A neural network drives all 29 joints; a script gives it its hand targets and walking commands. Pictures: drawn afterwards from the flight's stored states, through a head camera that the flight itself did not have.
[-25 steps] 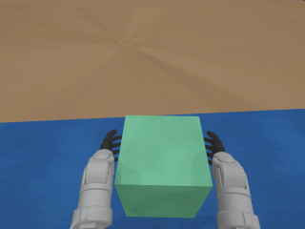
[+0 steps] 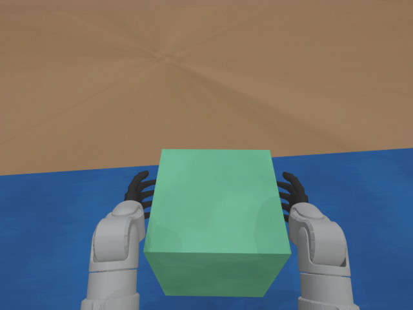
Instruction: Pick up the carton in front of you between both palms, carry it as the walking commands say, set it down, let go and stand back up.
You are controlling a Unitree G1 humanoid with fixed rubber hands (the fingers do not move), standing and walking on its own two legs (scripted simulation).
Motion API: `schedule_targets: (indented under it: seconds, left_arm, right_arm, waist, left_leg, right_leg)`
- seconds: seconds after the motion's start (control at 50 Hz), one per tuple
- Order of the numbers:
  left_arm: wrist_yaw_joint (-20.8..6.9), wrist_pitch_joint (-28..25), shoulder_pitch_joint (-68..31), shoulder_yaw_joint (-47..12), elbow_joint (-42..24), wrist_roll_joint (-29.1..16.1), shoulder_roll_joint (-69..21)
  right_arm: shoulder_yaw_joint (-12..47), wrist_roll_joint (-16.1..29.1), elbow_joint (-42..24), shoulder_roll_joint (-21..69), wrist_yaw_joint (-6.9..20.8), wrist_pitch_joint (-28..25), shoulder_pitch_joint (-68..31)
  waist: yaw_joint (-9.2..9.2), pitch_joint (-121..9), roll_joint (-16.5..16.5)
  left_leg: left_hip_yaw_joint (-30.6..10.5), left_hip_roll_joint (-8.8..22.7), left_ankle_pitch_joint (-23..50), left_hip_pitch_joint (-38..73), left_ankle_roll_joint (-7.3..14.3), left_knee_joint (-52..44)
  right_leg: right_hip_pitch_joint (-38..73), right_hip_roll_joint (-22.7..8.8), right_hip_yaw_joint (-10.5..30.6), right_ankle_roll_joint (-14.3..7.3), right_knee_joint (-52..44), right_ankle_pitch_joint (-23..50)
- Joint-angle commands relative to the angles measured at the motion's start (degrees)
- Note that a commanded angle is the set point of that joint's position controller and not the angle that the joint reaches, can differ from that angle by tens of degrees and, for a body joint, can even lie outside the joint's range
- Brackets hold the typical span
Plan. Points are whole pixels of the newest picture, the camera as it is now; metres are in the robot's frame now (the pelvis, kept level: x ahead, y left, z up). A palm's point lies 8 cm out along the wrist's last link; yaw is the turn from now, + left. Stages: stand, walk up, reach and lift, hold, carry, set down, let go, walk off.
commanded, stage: carry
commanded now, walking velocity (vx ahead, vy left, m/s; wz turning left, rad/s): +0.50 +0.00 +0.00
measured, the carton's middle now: (214, 226) +0.28 +0.01 +0.01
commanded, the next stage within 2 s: none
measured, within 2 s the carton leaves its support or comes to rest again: neither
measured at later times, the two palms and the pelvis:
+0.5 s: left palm (148, 116) +0.54 +0.19 +0.10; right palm (265, 119) +0.53 -0.11 +0.10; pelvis +0.26 +0.04 +0.01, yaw +0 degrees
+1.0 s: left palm (167, 68) +0.84 +0.18 +0.09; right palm (252, 67) +0.87 -0.12 +0.08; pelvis +0.60 +0.01 +0.02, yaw +4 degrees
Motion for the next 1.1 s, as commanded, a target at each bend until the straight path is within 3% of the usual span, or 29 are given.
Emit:
schedule_targets:
  seconds: [0.0,0.02,0.04,0.06,0.08,0.12,0.2,0.24,0.26,0.28,0.3,0.32,0.34,0.36,0.38,0.44,0.52,0.6,0.64,0.66,0.68,0.7,0.72,0.74,0.78,0.8,0.84,0.94,1.08]
  left_arm:
    - [-13.9,2.8,-28.7,-43.5,-7.5,-24.0,-53.7]
    - [-13.6,3.6,-26.5,-43.0,-7.9,-23.3,-53.9]
    - [-13.2,4.0,-23.9,-41.9,-8.3,-21.5,-52.6]
    - [-12.6,4.7,-22.8,-41.4,-9.2,-20.2,-52.3]
    - [-12.2,5.5,-23.3,-41.7,-11.1,-20.2,-53.7]
    - [-11.9,6.3,-25.1,-42.4,-15.3,-21.7,-54.8]
    - [-12.4,8.3,-26.3,-43.2,-18.1,-23.9,-51.7]
    - [-12.9,9.4,-26.0,-43.1,-18.1,-24.7,-50.1]
    - [-13.1,9.9,-26.4,-42.8,-18.0,-24.8,-48.7]
    - [-13.5,10.7,-28.9,-42.6,-19.1,-25.2,-47.3]
    - [-13.8,11.5,-31.4,-43.0,-18.3,-25.9,-47.6]
    - [-14.1,11.6,-31.6,-42.6,-16.6,-26.0,-48.5]
    - [-14.3,11.5,-31.3,-42.0,-15.3,-26.0,-49.4]
    - [-14.4,11.3,-30.7,-41.9,-14.2,-25.7,-51.0]
    - [-14.3,10.9,-29.7,-41.9,-13.7,-25.0,-52.1]
    - [-13.5,9.5,-26.8,-41.5,-12.4,-22.6,-55.2]
    - [-12.2,8.3,-22.6,-41.2,-11.7,-19.6,-55.7]
    - [-12.2,8.1,-23.0,-41.9,-13.3,-20.0,-55.1]
    - [-12.6,8.0,-22.6,-42.3,-13.4,-20.6,-55.0]
    - [-12.8,7.9,-22.0,-42.2,-13.0,-20.8,-55.1]
    - [-13.1,7.8,-21.9,-42.2,-13.0,-21.1,-55.0]
    - [-13.4,7.6,-21.3,-41.7,-11.9,-20.6,-53.9]
    - [-13.8,7.1,-20.9,-42.3,-10.4,-21.1,-55.4]
    - [-14.0,6.8,-21.9,-42.7,-11.5,-22.4,-56.7]
    - [-14.4,5.7,-24.0,-44.1,-13.1,-23.6,-59.8]
    - [-14.5,5.3,-24.7,-44.6,-14.0,-24.1,-60.5]
    - [-14.9,4.7,-23.7,-45.3,-14.8,-24.7,-60.8]
    - [-16.1,4.2,-20.2,-45.4,-15.5,-25.1,-57.6]
    - [-14.5,6.8,-18.8,-42.7,-17.6,-23.0,-50.2]
  right_arm:
    - [39.9,22.4,-11.1,48.7,12.9,3.0,-26.9]
    - [40.2,23.1,-12.8,48.6,13.3,4.1,-26.7]
    - [41.0,24.5,-15.1,48.9,13.8,5.3,-28.4]
    - [41.5,25.3,-14.9,49.3,14.5,6.1,-28.0]
    - [41.4,25.5,-14.4,49.7,15.0,6.5,-27.7]
    - [41.1,26.2,-15.3,50.2,15.2,7.1,-26.4]
    - [39.6,25.3,-16.5,48.7,13.7,8.2,-23.9]
    - [38.5,23.9,-15.7,47.7,13.1,8.9,-21.9]
    - [37.7,23.2,-14.8,46.7,12.9,9.3,-20.8]
    - [36.6,21.9,-14.1,45.8,12.6,9.6,-21.1]
    - [35.9,21.4,-13.3,46.1,12.4,9.9,-23.2]
    - [36.2,22.2,-14.5,46.9,12.3,10.3,-24.8]
    - [37.0,22.7,-14.7,48.6,12.4,10.5,-26.1]
    - [37.7,23.2,-15.0,49.8,12.6,10.5,-27.2]
    - [38.4,24.0,-15.3,51.2,12.9,10.3,-28.0]
    - [40.0,26.0,-15.8,52.8,14.2,9.7,-28.1]
    - [40.1,26.4,-14.8,51.9,15.6,9.2,-24.8]
    - [39.8,25.7,-14.3,50.8,16.1,8.8,-23.1]
    - [40.0,25.4,-14.8,50.5,16.0,8.6,-23.2]
    - [40.1,25.2,-14.9,50.3,16.0,8.6,-23.0]
    - [40.0,24.8,-14.8,49.7,16.0,8.5,-23.0]
    - [40.4,24.9,-15.3,50.1,15.9,8.8,-23.6]
    - [40.8,24.8,-15.7,50.0,15.9,8.6,-23.7]
    - [41.1,24.5,-14.4,51.5,15.9,8.1,-23.8]
    - [41.3,24.7,-14.6,54.4,15.8,6.7,-23.9]
    - [41.4,24.6,-14.4,55.7,15.6,6.0,-23.2]
    - [41.6,23.6,-13.8,56.8,15.0,4.9,-20.5]
    - [42.4,21.7,-14.3,56.0,13.6,3.4,-16.9]
    - [42.2,23.8,-19.3,48.8,13.3,6.8,-19.7]
  waist:
    - [-0.52,-9.3,5.2]
    - [0.68,-11.6,-1.9]
    - [1.48,-10.8,-15.7]
    - [1.52,-7.5,-18.8]
    - [1.75,-5.6,-12.8]
    - [2.11,-6.4,-6.3]
    - [0.67,-7.0,-10.7]
    - [-0.73,-10.3,-6.6]
    - [-1.70,-12.9,-3.1]
    - [-2.66,-13.5,11.8]
    - [-2.35,-10.8,15.5]
    - [-1.85,-9.1,9.2]
    - [-1.97,-8.0,4.1]
    - [-1.75,-8.5,0.0]
    - [-1.55,-8.2,-0.8]
    - [-1.49,-7.7,3.7]
    - [-1.53,-4.5,6.2]
    - [-1.61,-1.3,8.8]
    - [-0.54,-4.0,9.0]
    - [0.29,-7.0,7.6]
    - [1.44,-10.5,4.8]
    - [1.58,-15.5,-7.9]
    - [1.30,-15.8,-16.8]
    - [1.01,-14.1,-12.5]
    - [0.65,-12.2,-3.6]
    - [0.41,-11.5,-2.9]
    - [0.44,-11.9,-5.2]
    - [0.47,-7.2,-8.6]
    - [0.88,0.5,-9.6]
  left_leg:
    - [-5.6,8.8,16.9,3.1,5.3,-2.2]
    - [2.8,4.0,16.3,-6.4,2.3,8.4]
    - [7.4,0.2,9.2,-22.8,-0.4,20.6]
    - [5.7,-1.4,-7.7,-34.6,-0.1,23.0]
    - [3.3,0.6,-12.3,-37.8,0.9,23.7]
    - [3.3,1.9,-11.3,-37.2,1.6,17.4]
    - [9.8,-2.5,6.8,-14.0,1.3,0.2]
    - [15.2,-5.3,13.4,9.7,2.0,-4.5]
    - [9.4,-0.5,9.4,21.6,3.3,-4.4]
    - [-19.9,15.7,-2.3,24.2,8.0,-15.5]
    - [-33.2,22.4,3.4,26.9,14.2,-18.8]
    - [-30.9,23.4,8.5,25.3,15.4,-16.9]
    - [-25.7,21.7,16.0,22.6,14.9,-15.8]
    - [-21.0,20.4,17.4,21.3,13.1,-16.2]
    - [-15.7,18.5,19.9,19.4,10.9,-17.0]
    - [-6.6,14.7,27.1,19.6,8.6,-17.9]
    - [1.0,11.6,35.2,20.1,8.0,-17.3]
    - [5.8,10.4,41.8,16.0,6.3,-16.5]
    - [9.7,9.7,50.5,15.1,4.7,-8.2]
    - [12.4,7.7,50.7,12.1,3.3,0.4]
    - [12.2,6.4,40.6,4.7,2.2,11.4]
    - [10.5,1.9,22.6,-9.0,-0.3,28.8]
    - [5.1,-4.4,-3.5,-22.4,-0.6,41.1]
    - [-0.7,-0.3,-3.7,-25.4,1.5,46.9]
    - [-1.9,4.3,2.1,-24.7,2.8,42.8]
    - [-1.8,5.5,4.6,-23.0,2.6,38.3]
    - [0.8,4.6,6.5,-20.5,1.9,32.2]
    - [5.7,3.4,12.5,-24.6,0.3,16.9]
    - [10.9,1.3,20.3,-21.7,1.7,1.1]
  right_leg:
    - [9.1,1.7,-4.5,-0.6,-12.0,8.2]
    - [21.3,-4.2,5.1,-3.0,-17.2,5.8]
    - [31.7,-15.7,22.4,-8.6,-16.9,15.7]
    - [36.3,-21.2,29.6,-13.8,-18.2,29.5]
    - [37.3,-22.3,28.0,-15.4,-17.0,36.7]
    - [37.7,-20.6,21.3,-11.9,-17.2,32.0]
    - [21.9,-12.9,3.8,-5.6,-16.9,27.2]
    - [8.5,-9.4,-3.8,-2.8,-6.1,28.3]
    - [-0.1,-7.7,-6.0,-1.0,2.9,23.2]
    - [-10.0,-1.4,-8.1,2.2,20.8,9.5]
    - [-21.4,1.3,-1.8,1.3,29.8,-4.5]
    - [-25.2,-2.7,2.9,-0.7,35.7,-4.7]
    - [-25.6,-4.6,3.5,-1.6,37.0,-2.8]
    - [-25.1,-6.1,4.1,-1.9,34.5,0.9]
    - [-23.1,-6.8,3.9,-1.8,29.5,4.0]
    - [-20.6,-3.9,-0.2,-0.9,18.9,8.1]
    - [-19.5,-1.8,-4.6,-0.5,4.3,14.8]
    - [-9.7,0.6,-9.0,-2.1,-4.7,22.8]
    - [1.1,2.9,-11.6,-2.8,-6.9,23.8]
    - [10.4,4.9,-13.4,-3.0,-8.2,20.1]
    - [21.6,1.2,-9.2,-2.8,-7.9,16.0]
    - [32.3,-15.5,17.9,-9.0,-12.8,4.8]
    - [36.7,-23.7,36.6,-15.3,-21.9,6.5]
    - [34.6,-23.3,31.7,-15.0,-21.6,12.2]
    - [27.1,-19.7,20.5,-11.2,-20.3,22.3]
    - [23.9,-18.5,16.4,-9.3,-21.1,23.2]
    - [22.1,-16.6,10.3,-7.9,-22.4,23.5]
    - [24.0,-13.7,2.4,-8.0,-24.0,27.9]
    - [24.7,-12.1,-3.5,-6.8,-22.8,35.8]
